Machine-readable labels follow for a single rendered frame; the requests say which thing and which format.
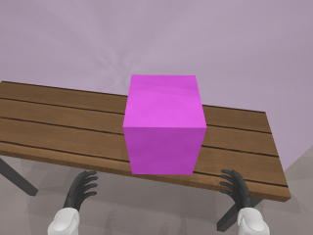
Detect robot right forearm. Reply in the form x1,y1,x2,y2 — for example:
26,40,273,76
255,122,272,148
237,208,270,235

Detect table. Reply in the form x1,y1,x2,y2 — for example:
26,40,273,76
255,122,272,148
0,80,291,232

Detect robot left hand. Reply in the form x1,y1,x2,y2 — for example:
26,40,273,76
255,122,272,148
63,170,98,212

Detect robot right hand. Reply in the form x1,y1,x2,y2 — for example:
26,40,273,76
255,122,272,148
219,169,254,212

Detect robot left forearm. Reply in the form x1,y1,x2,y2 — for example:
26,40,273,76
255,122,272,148
47,208,80,235

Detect carton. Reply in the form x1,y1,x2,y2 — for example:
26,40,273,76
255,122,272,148
122,74,207,175

